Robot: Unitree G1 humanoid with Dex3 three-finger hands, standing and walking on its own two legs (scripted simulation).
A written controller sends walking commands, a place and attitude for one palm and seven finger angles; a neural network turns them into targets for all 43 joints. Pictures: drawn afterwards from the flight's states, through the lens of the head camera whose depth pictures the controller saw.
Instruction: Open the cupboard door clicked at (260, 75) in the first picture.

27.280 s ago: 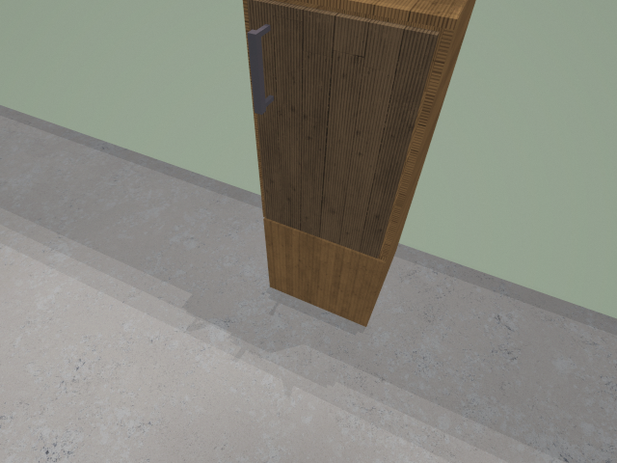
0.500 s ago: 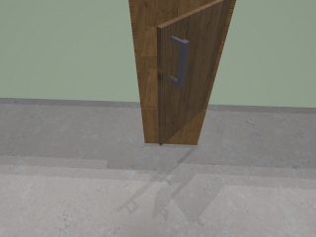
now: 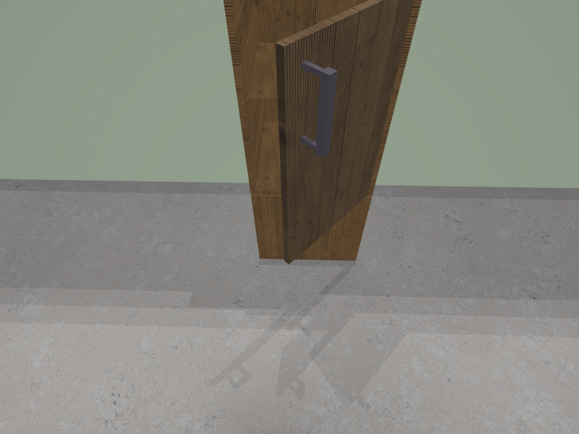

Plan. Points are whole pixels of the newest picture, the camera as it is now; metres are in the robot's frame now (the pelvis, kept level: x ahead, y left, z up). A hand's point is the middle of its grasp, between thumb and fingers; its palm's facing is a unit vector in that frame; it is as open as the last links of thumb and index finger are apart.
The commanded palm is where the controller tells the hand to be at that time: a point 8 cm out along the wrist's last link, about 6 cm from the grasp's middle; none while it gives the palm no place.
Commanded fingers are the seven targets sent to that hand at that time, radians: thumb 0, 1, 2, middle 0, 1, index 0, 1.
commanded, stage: walk to a spot facing it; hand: left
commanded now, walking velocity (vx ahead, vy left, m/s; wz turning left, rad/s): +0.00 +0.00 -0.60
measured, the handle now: (316, 111) +0.59 -0.01 +0.13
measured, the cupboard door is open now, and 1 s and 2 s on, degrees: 47 47 47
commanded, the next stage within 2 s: none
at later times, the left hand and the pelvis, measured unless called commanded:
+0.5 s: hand out of the picture +0.10 +0.17 -0.17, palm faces -0.21 -0.93 -0.29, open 7.4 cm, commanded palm none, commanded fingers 0.00 0.90 0.90 -0.20 -0.30 -0.20 -0.30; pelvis +0.00 -0.02 -0.01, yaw -16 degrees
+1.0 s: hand (245, 368) +0.25 +0.10 -0.17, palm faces -0.54 -0.79 -0.28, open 7.4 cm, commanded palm none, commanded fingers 0.00 0.90 0.90 -0.20 -0.30 -0.20 -0.30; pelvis +0.03 -0.03 -0.02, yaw -34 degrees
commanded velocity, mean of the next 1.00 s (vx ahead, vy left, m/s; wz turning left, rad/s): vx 0.00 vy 0.00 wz -0.60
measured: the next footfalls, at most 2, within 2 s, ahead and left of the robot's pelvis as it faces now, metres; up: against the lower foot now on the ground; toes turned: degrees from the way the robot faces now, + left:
left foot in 0.72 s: +0.10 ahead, +0.12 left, +0.00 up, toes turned -25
right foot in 1.00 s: +0.00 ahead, -0.15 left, +0.00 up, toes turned -37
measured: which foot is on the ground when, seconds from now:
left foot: down 0.00-0.32, up 0.34-0.70, down 0.72-1.00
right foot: down 0.00-0.70, up 0.72-0.98, down 1.00-1.00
